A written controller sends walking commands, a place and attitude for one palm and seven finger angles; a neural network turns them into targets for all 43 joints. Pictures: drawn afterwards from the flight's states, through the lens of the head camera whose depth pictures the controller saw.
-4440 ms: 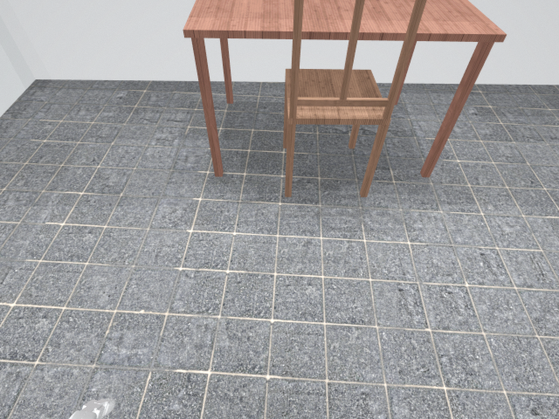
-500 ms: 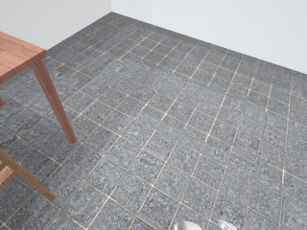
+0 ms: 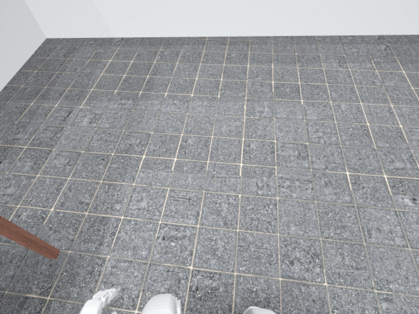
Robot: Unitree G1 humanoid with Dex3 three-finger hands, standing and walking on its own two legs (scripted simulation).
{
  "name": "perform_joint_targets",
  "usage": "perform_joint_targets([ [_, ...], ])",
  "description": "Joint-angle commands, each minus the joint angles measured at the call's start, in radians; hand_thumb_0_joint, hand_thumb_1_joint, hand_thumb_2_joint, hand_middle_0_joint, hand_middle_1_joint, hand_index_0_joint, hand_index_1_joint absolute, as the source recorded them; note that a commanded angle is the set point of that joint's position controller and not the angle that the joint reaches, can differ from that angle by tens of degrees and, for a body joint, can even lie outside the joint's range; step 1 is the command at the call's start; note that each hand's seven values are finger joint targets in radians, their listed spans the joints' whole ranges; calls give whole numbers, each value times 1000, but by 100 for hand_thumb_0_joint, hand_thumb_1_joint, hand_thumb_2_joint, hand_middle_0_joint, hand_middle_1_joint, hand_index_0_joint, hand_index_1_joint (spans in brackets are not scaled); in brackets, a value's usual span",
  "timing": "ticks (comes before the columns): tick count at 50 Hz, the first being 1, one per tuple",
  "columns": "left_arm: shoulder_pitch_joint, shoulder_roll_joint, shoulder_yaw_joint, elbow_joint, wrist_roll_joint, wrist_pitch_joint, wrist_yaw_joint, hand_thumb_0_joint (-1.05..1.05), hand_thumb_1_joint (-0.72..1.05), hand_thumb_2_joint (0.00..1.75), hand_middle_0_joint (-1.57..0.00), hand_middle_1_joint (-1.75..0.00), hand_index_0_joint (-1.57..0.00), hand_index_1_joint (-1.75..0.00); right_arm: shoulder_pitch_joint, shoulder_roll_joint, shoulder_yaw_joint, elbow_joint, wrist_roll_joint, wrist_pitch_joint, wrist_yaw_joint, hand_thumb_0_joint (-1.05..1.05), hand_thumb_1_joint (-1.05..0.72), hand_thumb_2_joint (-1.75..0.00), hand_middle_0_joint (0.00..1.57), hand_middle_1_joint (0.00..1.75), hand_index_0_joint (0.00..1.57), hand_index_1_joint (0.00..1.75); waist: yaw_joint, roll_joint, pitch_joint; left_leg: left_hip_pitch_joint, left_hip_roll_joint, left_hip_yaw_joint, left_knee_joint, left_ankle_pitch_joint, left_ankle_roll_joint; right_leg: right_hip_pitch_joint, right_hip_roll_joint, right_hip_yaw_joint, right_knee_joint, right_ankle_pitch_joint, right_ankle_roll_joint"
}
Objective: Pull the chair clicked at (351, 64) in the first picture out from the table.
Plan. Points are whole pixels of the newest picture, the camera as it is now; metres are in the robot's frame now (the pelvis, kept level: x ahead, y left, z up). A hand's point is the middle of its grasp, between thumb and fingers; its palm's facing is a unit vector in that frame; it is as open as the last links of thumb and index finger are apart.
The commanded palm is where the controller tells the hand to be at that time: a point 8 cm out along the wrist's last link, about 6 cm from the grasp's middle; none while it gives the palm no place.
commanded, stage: turn to face it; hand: left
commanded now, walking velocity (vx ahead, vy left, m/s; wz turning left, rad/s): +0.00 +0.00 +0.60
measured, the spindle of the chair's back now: out of the picture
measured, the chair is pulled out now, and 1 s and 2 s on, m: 0.00 0.00 0.00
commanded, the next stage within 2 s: none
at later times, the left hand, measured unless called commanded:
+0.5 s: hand out of the picture +0.04 +0.24 -0.16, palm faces +0.19 -0.96 -0.22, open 7.4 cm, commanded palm none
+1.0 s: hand out of the picture -0.05 +0.21 -0.16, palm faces +0.47 -0.85 -0.23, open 7.3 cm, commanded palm none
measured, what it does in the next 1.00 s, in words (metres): steps on the spot, turning left: left foot, then right foot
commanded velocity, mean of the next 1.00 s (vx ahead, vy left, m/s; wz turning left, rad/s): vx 0.00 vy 0.00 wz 0.60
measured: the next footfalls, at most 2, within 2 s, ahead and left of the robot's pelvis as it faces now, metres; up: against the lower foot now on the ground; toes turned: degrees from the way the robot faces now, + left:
left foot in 0.22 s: +0.06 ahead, +0.14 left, +0.00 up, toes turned +7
right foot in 0.66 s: +0.04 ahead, -0.11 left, +0.00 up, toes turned +14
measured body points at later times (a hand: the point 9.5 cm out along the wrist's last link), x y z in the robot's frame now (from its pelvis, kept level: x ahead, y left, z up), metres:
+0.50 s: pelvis +0.01 +0.04 +0.02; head +0.05 +0.06 +0.46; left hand +0.03 +0.29 -0.14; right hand +0.06 -0.20 -0.13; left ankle +0.02 +0.14 -0.73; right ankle -0.01 -0.12 -0.67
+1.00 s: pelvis -0.02 +0.01 +0.01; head +0.01 +0.02 +0.45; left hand -0.07 +0.25 -0.14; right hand +0.19 -0.19 -0.13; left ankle -0.09 +0.12 -0.68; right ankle +0.00 -0.12 -0.73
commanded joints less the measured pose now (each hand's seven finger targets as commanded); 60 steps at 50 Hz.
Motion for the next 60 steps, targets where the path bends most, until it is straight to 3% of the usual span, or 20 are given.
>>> perform_joint_targets([
  [1, 23, 165, 44, -59, 11, -23, 10, 0, 90, 90, -20, -30, -20, -30, 88, -64, -8, -37, -3, -14, -5, 0, -90, -90, 20, 30, 20, 30, 7, -162, -177, 31, -24, -22, -94, 69, 9, 92, -232, 232, -274, 202, -82],
  [6, 68, 129, 22, -11, 19, -35, 15, 0, 90, 90, -20, -30, -20, -30, 66, -20, 12, -14, 8, -37, 0, 0, -90, -90, 20, 30, 20, 30, 29, -182, -195, 122, -59, -23, -370, 37, 38, 153, -234, 199, -280, 154, -87],
  [10, 66, 108, 14, 16, -1, -25, 21, 0, 90, 90, -20, -30, -20, -30, 109, -33, 16, 27, 10, -51, 4, 0, -90, -90, 20, 30, 20, 30, 13, -125, -127, 302, -61, -32, -691, 254, 52, 56, -215, 115, -192, 24, 3],
  [13, 80, 54, 10, -3, -2, -7, 11, 0, 90, 90, -20, -30, -20, -30, 45, -162, -7, -16, -9, -45, 2, 0, -90, -90, 20, 30, 20, 30, 45, 221, 17, 71, 211, -404, -949, 218, 206, 7, -65, -31, 79, -176, 114],
  [14, 42, 66, 17, -2, 7, -3, 14, 0, 90, 90, -20, -30, -20, -30, 42, -143, -8, -11, -12, -48, -5, 0, -90, -90, 20, 30, 20, 30, 22, 284, 33, 67, 188, -456, -1005, 231, 239, -32, -57, -6, 238, -253, 117],
  [20, 28, 56, 31, -4, 2, -11, 4, 0, 90, 90, -20, -30, -20, -30, 86, -153, -30, -13, -4, -56, -17, 0, -90, -90, 20, 30, 20, 30, 6, 80, -158, 379, 106, -336, -840, 615, 258, -174, -65, 60, 422, -217, 140],
  [24, -17, 41, 27, -26, -7, -13, 7, 0, 90, 90, -20, -30, -20, -30, 127, -177, -49, -9, -5, -48, -14, 0, -90, -90, 20, 30, 20, 30, -32, 95, -215, 455, 109, -393, -793, 717, 279, -155, -48, 62, 296, -262, 155],
  [30, 90, 69, 34, -9, -17, -14, 13, 0, 90, 90, -20, -30, -20, -30, 33, -199, -68, -48, 0, -30, -1, 0, -90, -90, 20, 30, 20, 30, 17, 141, -255, 301, 32, -434, -755, 620, 223, 113, -3, 36, -42, -117, 140],
  [32, 167, 134, 49, 8, -9, -21, 22, 0, 90, 90, -20, -30, -20, -30, 3, -156, -66, -68, 11, -23, 8, 0, -90, -90, 20, 30, 20, 30, 59, 11, -250, 62, -54, -377, -669, 331, 133, 374, -114, 100, -272, 0, 105],
  [33, 173, 238, 67, 0, 11, -29, 31, 0, 90, 90, -20, -30, -20, -30, -1, -88, -56, -93, 15, -20, 14, 0, -90, -90, 20, 30, 20, 30, 71, -284, -212, -153, -189, -172, -436, 25, 49, 455, -392, 356, -360, -34, 12],
  [34, 123, 255, 59, -22, 9, -22, 31, 0, 90, 90, -20, -30, -20, -30, -45, -117, -61, -106, 0, -20, 12, 0, -90, -90, 20, 30, 20, 30, 73, -315, -153, -160, -177, -127, -211, -141, 44, 268, -526, 410, -360, 37, -65],
  [35, 57, 225, 46, -47, 10, -19, 30, 0, 90, 90, -20, -30, -20, -30, -35, -123, -64, -102, -5, -12, 20, 0, -90, -90, 20, 30, 20, 30, 37, -207, -109, -130, -150, -154, -74, -80, 50, 156, -476, 314, -352, 13, -74],
  [39, 3, 142, 21, -62, 7, -37, 24, 0, 90, 90, -20, -30, -20, -30, 4, -109, -57, -47, -5, 2, 37, 0, -90, -90, 20, 30, 20, 30, -8, -215, -36, -146, -101, -83, 45, 77, 12, 177, -321, 73, -262, 292, -9],
  [48, 129, 220, 37, -40, 22, -27, 20, 0, 90, 90, -20, -30, -20, -30, -163, -97, -32, -114, 6, -3, 46, 0, -90, -90, 20, 30, 20, 30, 69, -254, -69, -5, -89, 20, -300, 9, 11, 255, -385, -18, -185, 431, -34],
  [52, 122, 240, 51, -43, 13, -18, 14, 0, 90, 90, -20, -30, -20, -30, -83, -126, -33, -112, 5, -24, 42, 0, -90, -90, 20, 30, 20, 30, 37, -223, -163, 196, -120, 68, -610, 157, 41, 259, -371, -100, -14, 448, 27],
  [53, 117, 225, 48, -46, 5, -15, 10, 0, 90, 90, -20, -30, -20, -30, -4, -174, -47, -97, 3, -34, 42, 0, -90, -90, 20, 30, 20, 30, -10, -102, -219, 371, -85, 0, -739, 330, 64, 165, -347, -124, 161, 367, 74],
  [54, 113, 157, 40, -91, -5, -13, 1, 0, 90, 90, -20, -30, -20, -30, 73, -306, -80, -92, -2, -47, 34, 0, -90, -90, 20, 30, 20, 30, -54, 222, -281, 591, 198, -369, -768, 732, 190, -150, -199, -148, 411, -181, 164],
  [55, 51, 127, 22, -125, 2, -7, 4, 0, 90, 90, -20, -30, -20, -30, 140, -352, -89, -70, 14, -43, 25, 0, -90, -90, 20, 30, 20, 30, -75, 277, -307, 600, 312, -469, -753, 1075, 303, -258, -150, -35, 548, -475, 178],
  [56, 29, 144, 27, -123, 6, 1, 7, 0, 90, 90, -20, -30, -20, -30, 133, -322, -81, -62, 11, -41, 18, 0, -90, -90, 20, 30, 20, 30, -66, 160, -289, 578, 304, -383, -737, 1047, 321, -267, -177, 20, 609, -422, 164],
  [60, 33, 143, 40, -67, 7, 4, -2, 0, 90, 90, -20, -30, -20, -30, -16, -222, -46, -104, 4, -55, -2, 0, -90, -90, 20, 30, 20, 30, 0, 114, -187, 422, 115, -267, -773, 851, 224, -243, -155, 62, 652, -198, 180],
])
